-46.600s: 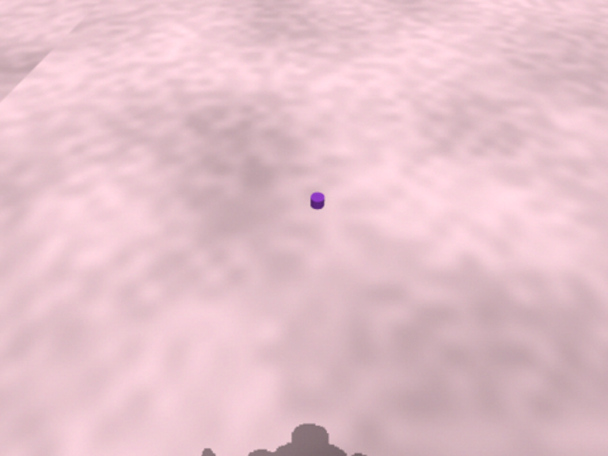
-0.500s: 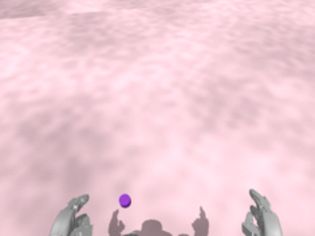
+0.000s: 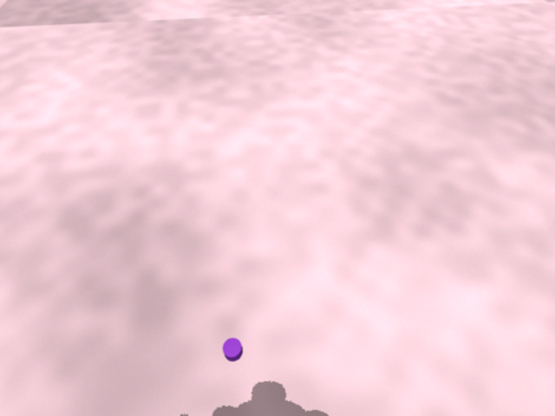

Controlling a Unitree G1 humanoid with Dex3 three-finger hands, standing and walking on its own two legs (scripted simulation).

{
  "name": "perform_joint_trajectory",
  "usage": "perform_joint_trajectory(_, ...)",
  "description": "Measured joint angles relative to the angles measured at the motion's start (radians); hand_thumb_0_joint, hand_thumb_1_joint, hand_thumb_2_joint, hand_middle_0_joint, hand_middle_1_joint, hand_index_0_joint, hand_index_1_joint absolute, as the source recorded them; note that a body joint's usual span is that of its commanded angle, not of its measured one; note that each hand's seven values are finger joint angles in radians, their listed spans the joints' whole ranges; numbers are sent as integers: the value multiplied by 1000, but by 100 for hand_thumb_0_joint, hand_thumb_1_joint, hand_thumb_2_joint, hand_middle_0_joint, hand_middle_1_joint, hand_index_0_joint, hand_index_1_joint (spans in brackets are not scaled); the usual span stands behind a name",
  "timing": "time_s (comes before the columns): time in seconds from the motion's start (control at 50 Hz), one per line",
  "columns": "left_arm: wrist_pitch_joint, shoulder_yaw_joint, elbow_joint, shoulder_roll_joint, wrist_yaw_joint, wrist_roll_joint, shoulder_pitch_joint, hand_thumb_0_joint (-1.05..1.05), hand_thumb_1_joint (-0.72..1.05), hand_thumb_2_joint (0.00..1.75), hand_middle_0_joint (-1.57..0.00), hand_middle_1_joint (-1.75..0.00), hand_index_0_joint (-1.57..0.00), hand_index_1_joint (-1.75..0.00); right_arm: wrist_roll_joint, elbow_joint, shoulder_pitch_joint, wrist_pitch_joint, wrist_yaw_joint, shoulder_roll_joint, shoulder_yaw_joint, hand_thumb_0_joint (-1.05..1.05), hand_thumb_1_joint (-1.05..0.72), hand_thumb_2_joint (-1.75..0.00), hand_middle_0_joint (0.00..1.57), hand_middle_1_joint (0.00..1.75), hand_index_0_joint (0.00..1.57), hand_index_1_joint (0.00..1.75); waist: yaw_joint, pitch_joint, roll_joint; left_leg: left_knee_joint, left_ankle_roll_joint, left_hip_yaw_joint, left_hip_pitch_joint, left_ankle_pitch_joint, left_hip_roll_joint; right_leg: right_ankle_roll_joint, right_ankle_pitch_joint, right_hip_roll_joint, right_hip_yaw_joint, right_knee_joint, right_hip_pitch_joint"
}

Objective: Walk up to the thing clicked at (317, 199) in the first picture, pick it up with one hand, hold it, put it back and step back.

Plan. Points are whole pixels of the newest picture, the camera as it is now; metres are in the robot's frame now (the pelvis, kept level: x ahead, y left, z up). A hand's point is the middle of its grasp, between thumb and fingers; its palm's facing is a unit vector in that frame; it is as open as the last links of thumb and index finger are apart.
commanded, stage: stand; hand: left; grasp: from above
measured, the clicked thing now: (232, 349) +0.42 +0.20 -0.74
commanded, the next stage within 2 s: none
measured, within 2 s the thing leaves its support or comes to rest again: neither
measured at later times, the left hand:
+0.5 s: hand out of the picture +0.04 +0.23 -0.15, palm faces +0.04 -0.94 -0.33, open 7.4 cm
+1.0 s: hand out of the picture +0.05 +0.23 -0.15, palm faces +0.02 -0.94 -0.33, open 7.4 cm
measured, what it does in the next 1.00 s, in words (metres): stands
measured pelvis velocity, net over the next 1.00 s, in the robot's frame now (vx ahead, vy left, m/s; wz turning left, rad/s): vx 0.00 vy -0.02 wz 0.00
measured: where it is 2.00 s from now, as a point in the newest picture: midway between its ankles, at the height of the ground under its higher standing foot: outside the picture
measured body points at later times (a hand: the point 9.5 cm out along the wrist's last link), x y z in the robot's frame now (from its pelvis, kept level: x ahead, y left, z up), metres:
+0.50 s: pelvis -0.01 -0.01 +0.01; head -0.01 -0.01 +0.46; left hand +0.04 +0.28 -0.13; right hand +0.07 -0.30 -0.13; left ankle +0.01 +0.12 -0.73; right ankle -0.01 -0.15 -0.73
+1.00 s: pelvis +0.00 -0.02 +0.02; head +0.00 -0.02 +0.46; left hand +0.05 +0.28 -0.12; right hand +0.06 -0.31 -0.13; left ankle +0.01 +0.12 -0.73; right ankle -0.01 -0.15 -0.73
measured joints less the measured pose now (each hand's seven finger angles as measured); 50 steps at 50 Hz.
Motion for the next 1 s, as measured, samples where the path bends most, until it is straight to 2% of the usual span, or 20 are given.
perform_joint_trajectory(0.3,-18,-9,139,8,-3,0,-39,1,90,90,-20,-30,-20,-30,15,89,-42,11,3,-3,5,0,-90,-90,21,30,21,30,-2,0,16,-161,-5,-3,107,86,-2,-2,78,-1,-8,-148,102)
perform_joint_trajectory(0.58,-26,-10,162,20,-12,-5,-73,1,90,90,-20,-30,-20,-30,18,117,-49,11,8,-32,12,0,-90,-90,21,30,21,30,-12,-1,15,-202,-16,-7,122,111,9,-13,100,11,-12,-184,115)
perform_joint_trajectory(1.0,-28,-11,173,31,-24,-11,-91,1,90,90,-20,-30,-20,-30,21,129,-56,5,12,-40,28,0,-90,-90,21,30,21,30,-18,1,16,-221,-27,-8,119,119,21,-23,105,23,-13,-197,108)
